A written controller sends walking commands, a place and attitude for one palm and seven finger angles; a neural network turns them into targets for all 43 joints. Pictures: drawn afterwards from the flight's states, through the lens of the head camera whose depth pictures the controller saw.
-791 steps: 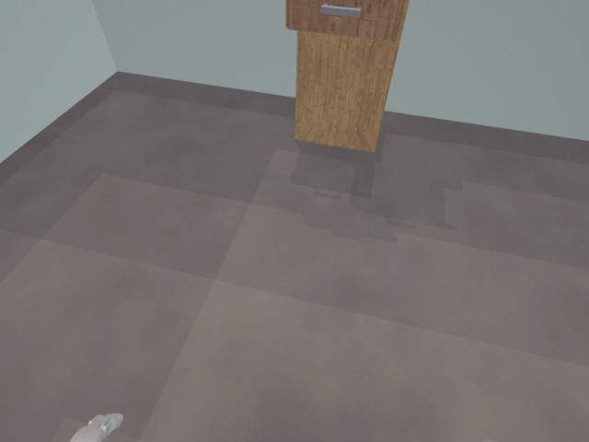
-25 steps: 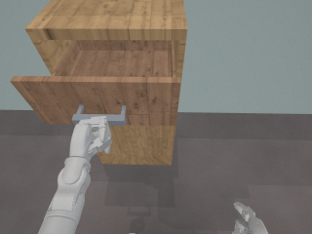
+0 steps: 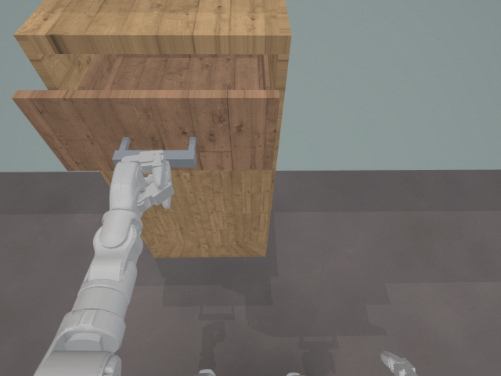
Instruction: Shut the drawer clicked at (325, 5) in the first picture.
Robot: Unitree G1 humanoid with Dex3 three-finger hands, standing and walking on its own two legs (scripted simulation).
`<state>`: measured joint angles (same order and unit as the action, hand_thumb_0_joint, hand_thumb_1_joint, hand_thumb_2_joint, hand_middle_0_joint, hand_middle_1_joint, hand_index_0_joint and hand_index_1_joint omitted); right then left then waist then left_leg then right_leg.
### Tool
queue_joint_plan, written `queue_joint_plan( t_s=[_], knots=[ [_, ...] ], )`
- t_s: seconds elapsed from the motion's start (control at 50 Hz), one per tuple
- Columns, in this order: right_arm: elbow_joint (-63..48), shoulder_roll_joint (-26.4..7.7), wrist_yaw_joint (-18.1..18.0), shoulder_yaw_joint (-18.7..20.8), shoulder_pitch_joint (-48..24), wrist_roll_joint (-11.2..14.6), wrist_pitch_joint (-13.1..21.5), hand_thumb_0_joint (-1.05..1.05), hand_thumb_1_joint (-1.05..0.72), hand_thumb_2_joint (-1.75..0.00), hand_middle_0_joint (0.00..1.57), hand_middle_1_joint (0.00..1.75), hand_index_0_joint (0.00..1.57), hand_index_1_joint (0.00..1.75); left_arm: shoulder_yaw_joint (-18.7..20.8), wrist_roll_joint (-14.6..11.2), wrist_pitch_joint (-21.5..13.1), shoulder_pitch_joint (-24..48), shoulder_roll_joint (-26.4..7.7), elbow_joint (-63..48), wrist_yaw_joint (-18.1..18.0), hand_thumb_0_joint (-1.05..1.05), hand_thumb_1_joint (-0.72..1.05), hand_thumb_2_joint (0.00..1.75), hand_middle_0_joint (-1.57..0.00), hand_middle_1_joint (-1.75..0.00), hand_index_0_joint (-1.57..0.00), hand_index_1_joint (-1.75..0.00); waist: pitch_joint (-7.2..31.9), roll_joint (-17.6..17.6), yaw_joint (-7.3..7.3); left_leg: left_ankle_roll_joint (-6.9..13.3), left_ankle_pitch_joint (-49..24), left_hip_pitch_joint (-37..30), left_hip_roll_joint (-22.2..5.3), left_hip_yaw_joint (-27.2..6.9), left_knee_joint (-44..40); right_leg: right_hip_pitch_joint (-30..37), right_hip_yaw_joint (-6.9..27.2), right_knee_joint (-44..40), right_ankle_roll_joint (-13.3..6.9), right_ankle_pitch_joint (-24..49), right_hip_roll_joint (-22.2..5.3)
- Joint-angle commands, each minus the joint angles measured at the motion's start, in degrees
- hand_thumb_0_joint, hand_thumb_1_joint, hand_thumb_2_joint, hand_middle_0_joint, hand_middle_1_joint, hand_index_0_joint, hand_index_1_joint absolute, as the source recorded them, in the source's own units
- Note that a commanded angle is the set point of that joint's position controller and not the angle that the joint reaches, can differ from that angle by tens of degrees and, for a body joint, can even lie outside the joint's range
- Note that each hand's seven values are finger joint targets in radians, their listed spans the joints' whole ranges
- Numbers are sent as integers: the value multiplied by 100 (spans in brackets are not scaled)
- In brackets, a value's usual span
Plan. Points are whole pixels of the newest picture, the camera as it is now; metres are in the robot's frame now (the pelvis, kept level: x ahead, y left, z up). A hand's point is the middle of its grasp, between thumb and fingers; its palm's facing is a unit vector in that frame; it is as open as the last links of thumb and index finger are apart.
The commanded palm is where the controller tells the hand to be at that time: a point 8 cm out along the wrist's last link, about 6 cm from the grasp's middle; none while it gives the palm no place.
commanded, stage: push the drawer shut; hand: left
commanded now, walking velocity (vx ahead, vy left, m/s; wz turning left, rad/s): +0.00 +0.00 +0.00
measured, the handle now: (157, 150) +0.48 +0.16 +0.07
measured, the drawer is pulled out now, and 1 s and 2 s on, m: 0.12 0.00 0.00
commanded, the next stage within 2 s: pull the fist back off the drawer in 1.14 s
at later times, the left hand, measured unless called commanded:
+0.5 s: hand (175, 156) +0.46 +0.13 +0.07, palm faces +0.00 -1.00 -0.02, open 3.1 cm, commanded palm +0.44 +0.18 +0.08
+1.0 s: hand (179, 133) +0.52 +0.13 +0.07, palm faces +0.01 -1.00 -0.02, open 3.0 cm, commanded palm +0.51 +0.18 +0.08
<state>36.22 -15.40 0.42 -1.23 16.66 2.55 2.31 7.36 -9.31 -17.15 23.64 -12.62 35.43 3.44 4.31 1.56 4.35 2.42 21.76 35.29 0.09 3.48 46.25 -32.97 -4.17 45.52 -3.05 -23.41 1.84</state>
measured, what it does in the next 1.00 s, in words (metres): stands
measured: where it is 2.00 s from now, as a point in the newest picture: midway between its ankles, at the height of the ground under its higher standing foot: outside the picture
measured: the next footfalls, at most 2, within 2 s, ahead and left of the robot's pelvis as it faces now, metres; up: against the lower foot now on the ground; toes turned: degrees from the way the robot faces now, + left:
none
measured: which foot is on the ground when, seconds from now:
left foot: down 0.00-1.00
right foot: down 0.00-1.00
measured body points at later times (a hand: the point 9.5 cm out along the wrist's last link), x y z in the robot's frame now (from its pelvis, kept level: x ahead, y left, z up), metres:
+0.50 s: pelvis -0.01 +0.01 -0.01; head +0.07 +0.01 +0.44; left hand +0.45 +0.18 +0.08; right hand +0.03 -0.25 -0.13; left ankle +0.01 +0.09 -0.70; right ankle -0.01 -0.08 -0.70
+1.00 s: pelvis +0.00 +0.01 -0.01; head +0.11 +0.02 +0.42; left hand +0.51 +0.18 +0.08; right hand -0.03 -0.25 -0.13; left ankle +0.01 +0.09 -0.70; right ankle -0.01 -0.08 -0.70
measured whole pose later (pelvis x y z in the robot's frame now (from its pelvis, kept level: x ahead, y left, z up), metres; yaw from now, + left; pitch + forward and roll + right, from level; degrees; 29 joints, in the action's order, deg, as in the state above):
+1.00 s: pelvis +0.00 +0.01 -0.01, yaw -1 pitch +19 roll -2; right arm 38.1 -15.9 2.1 -1.1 25.3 -0.7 -0.8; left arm 18.3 -2.7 -24.0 54.2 -21.1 68.9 2.5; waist 5.5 2.1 10.8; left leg 3.4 23.1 47.4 -0.8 3.6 51.4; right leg -44.4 -4.1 48.8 -2.4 -23.5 2.5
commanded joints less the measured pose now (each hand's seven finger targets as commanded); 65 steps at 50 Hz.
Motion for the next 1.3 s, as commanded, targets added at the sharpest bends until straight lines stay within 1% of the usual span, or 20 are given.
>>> queue_joint_plan(
  t_s=[0.0,0.08,0.14,0.16,0.22,0.28,0.32,0.38,0.44,0.48,0.54,0.56,0.62,0.68,0.82,1.0,1.08,1.16,1.22,1.28],
  knots=[
    [-631,-774,-3,307,214,-11,169,0,-90,-90,20,30,20,30,485,-76,-476,2229,-1020,-976,-117,0,90,90,-140,-160,-140,-160,1917,-181,37,-34,-1523,-981,-2,-412,-401,824,532,-570,248,2123,-111],
    [-606,-783,14,315,339,-35,131,0,-90,-90,20,30,20,30,575,-10,-543,2417,-1121,-716,-146,0,90,90,-140,-160,-140,-160,1953,-79,33,-29,-1560,-958,-1,-408,-392,775,537,-536,232,2113,-84],
    [-534,-789,18,329,420,-41,115,0,-90,-90,20,30,20,30,488,2,-576,2847,-1014,-470,-160,0,90,90,-140,-160,-140,-160,1821,-168,172,-22,-1431,-949,-19,-422,-365,530,499,-556,244,1937,-60],
    [-487,-814,6,323,479,-45,102,0,-90,-90,20,30,20,30,603,32,-588,3025,-1202,-292,-171,0,90,90,-140,-160,-140,-160,1752,-235,200,-11,-1344,-853,-25,-447,-355,473,515,-551,245,1837,-43],
    [-429,-787,10,321,557,-59,105,0,-90,-90,20,30,20,30,394,63,-664,3616,-964,-90,-160,0,90,90,-140,-160,-140,-160,1807,-61,325,-9,-1279,-990,-18,-488,-344,232,476,-528,234,1671,-29],
    [-384,-836,4,333,696,-88,76,0,-90,-90,20,30,20,30,667,123,-734,3701,-1297,168,-195,0,90,90,-140,-160,-140,-160,2153,-14,261,-26,-1429,-1125,-40,-538,-325,256,457,-447,212,1705,-7],
    [-335,-799,27,333,720,-92,90,0,-90,-90,20,30,20,30,395,137,-764,4146,-991,280,-187,0,90,90,-140,-160,-140,-160,2161,176,383,-35,-1380,-1254,-51,-563,-294,-14,419,-443,211,1572,11],
    [-275,-869,15,325,868,-128,63,0,-90,-90,20,30,20,30,794,171,-810,4348,-1472,750,-204,0,90,90,-140,-160,-140,-160,2126,-102,396,-6,-1287,-990,-42,-562,-257,51,449,-431,217,1532,35],
    [-284,-841,37,326,919,-143,67,0,-90,-90,20,30,20,30,691,191,-879,4590,-1296,1015,-179,0,90,90,-140,-160,-140,-160,2144,-93,442,7,-1229,-905,-21,-525,-222,15,465,-438,225,1518,36],
    [-238,-882,36,317,1027,-166,52,0,-90,-90,20,30,20,30,947,223,-936,4782,-1646,1170,-190,0,90,90,-140,-160,-140,-160,2219,-20,438,13,-1282,-834,-18,-528,-181,34,487,-389,216,1585,38],
    [-236,-880,52,314,1122,-200,31,0,-90,-90,20,30,20,30,952,270,-961,4928,-1637,1463,-181,0,90,90,-140,-160,-140,-160,2240,-123,511,35,-1252,-712,-11,-505,-128,4,497,-391,234,1581,51],
    [-222,-922,43,315,1176,-209,5,0,-90,-90,20,30,20,30,1174,304,-988,4969,-1945,1550,-198,0,90,90,-140,-160,-140,-160,2223,-123,479,36,-1230,-579,-14,-503,-103,47,520,-372,231,1582,47],
    [-230,-901,69,309,1243,-220,-26,0,-90,-90,20,30,20,30,982,362,-1022,5323,-1796,1589,-158,0,90,90,-140,-160,-140,-160,2288,58,596,41,-1271,-630,-14,-494,-57,-74,530,-362,242,1619,48],
    [-202,-962,69,312,1387,-248,-73,0,-90,-90,20,30,20,30,1261,413,-1006,5378,-2166,1793,-182,0,90,90,-140,-160,-140,-160,2361,75,612,53,-1342,-541,-24,-495,-10,-81,535,-331,238,1671,66],
    [-192,-976,112,341,1587,-291,-178,0,-90,-90,20,30,20,30,1219,490,-1027,5589,-2134,1895,-163,0,90,90,-140,-160,-140,-160,2654,215,665,35,-1719,-767,-55,-550,81,-218,468,-259,220,1875,101],
    [-20,-1044,117,344,1835,-358,-255,0,-90,-90,20,30,20,30,1084,686,-949,6578,-2128,2253,-344,0,90,90,-140,-160,-140,-160,2443,262,1066,61,-1584,-781,-113,-695,227,-963,388,-248,247,1501,113],
    [55,-1051,121,332,1920,-392,-216,0,-90,-90,20,30,20,30,948,754,-1005,7090,-2050,2197,-443,0,90,90,-140,-160,-140,-160,2612,469,1209,61,-1497,-933,-125,-776,271,-1191,380,-242,246,1323,114],
    [103,-1075,97,284,1945,-404,-177,0,-90,-90,20,30,20,30,762,828,-1010,7521,-2045,2283,-522,0,90,90,-140,-160,-140,-160,2471,668,1380,56,-1050,-861,-144,-881,255,-1537,353,-244,231,861,107],
    [103,-1114,70,265,1942,-399,-113,0,-90,-90,20,30,20,30,688,847,-1000,7672,-2064,2345,-574,0,90,90,-140,-160,-140,-160,2498,716,1457,60,-724,-854,-162,-948,213,-1674,357,-272,237,601,111],
    [77,-1140,76,249,1955,-408,-92,0,-90,-90,20,30,20,30,794,849,-985,7644,-2184,2403,-597,0,90,90,-140,-160,-140,-160,2647,739,1397,46,-713,-863,-153,-987,205,-1628,322,-220,216,587,103]
  ],
)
